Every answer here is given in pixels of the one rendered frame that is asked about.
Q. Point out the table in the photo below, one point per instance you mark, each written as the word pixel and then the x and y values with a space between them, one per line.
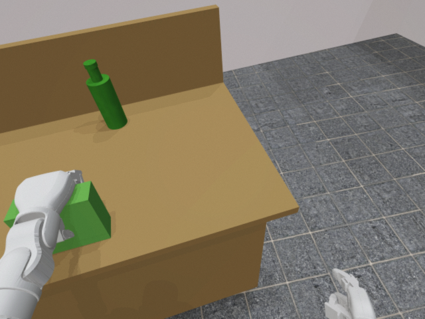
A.
pixel 188 185

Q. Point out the robot right hand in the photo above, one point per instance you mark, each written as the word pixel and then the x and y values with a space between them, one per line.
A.
pixel 356 304

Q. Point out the left robot forearm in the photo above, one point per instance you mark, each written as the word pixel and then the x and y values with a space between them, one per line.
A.
pixel 27 263

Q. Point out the robot left hand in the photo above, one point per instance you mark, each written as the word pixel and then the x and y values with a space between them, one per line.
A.
pixel 49 190

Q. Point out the sponge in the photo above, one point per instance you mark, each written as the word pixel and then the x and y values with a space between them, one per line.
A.
pixel 84 214

